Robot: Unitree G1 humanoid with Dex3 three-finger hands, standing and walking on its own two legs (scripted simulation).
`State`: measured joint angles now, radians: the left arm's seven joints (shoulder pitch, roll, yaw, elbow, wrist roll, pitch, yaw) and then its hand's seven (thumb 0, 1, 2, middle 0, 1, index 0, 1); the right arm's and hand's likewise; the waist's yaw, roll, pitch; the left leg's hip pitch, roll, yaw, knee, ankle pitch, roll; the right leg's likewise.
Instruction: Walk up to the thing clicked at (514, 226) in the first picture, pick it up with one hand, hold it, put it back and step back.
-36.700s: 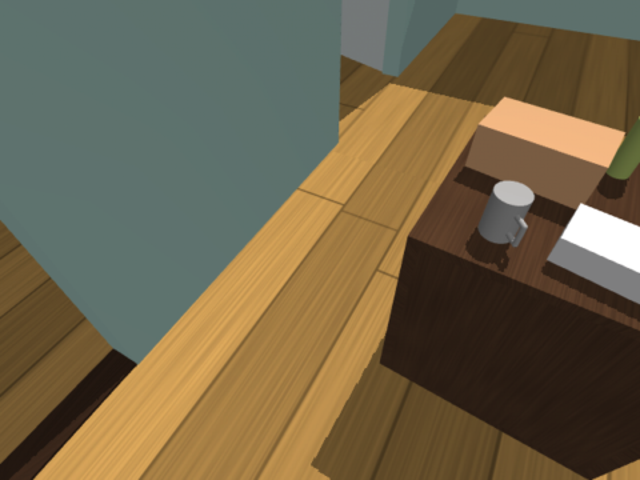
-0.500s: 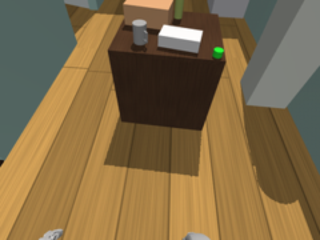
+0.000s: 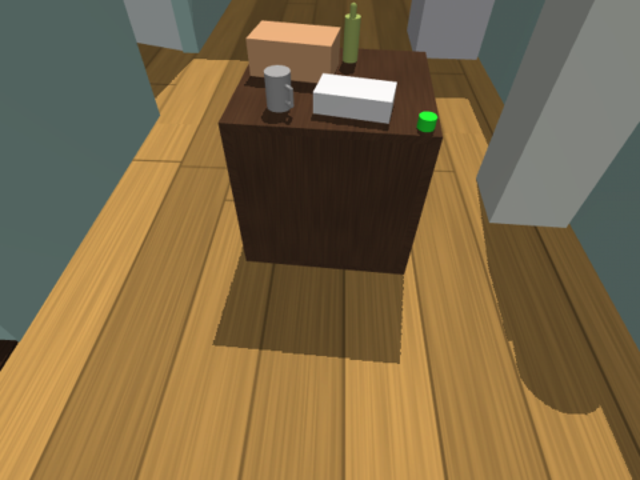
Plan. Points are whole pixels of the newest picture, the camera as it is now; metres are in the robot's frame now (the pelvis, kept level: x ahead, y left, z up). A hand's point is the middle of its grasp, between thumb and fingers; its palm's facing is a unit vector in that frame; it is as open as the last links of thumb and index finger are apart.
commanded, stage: step back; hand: left
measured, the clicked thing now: (281, 91) +1.14 +0.15 -0.08
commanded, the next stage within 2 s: stand in 0.50 s
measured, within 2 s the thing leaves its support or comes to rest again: neither
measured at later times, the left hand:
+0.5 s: hand out of the picture +0.16 +0.25 -0.14, palm faces +0.04 -0.94 -0.34, open 7.3 cm
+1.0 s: hand out of the picture +0.09 +0.24 -0.14, palm faces -0.01 -0.94 -0.33, open 7.3 cm
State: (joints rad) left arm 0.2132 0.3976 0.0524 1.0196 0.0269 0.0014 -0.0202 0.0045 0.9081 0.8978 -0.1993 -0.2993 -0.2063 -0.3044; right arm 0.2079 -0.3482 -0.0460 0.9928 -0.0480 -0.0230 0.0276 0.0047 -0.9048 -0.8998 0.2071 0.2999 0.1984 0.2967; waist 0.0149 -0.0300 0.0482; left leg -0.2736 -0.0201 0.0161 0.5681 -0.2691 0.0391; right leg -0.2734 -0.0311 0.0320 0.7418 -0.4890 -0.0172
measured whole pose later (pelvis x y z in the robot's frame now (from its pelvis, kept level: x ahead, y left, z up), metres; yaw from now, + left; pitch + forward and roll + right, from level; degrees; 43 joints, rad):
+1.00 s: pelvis +0.02 -0.01 +0.02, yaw +1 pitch -2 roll +0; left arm 0.10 0.34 0.00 1.15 0.02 -0.02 -0.01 0.00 0.91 0.90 -0.20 -0.30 -0.21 -0.30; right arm 0.07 -0.34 0.00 1.13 -0.01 -0.02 0.01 0.00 -0.90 -0.90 0.21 0.30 0.20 0.30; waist 0.01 0.01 0.06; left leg -0.12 0.01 -0.01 0.32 -0.16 -0.01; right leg -0.09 -0.02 -0.03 0.31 -0.18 0.01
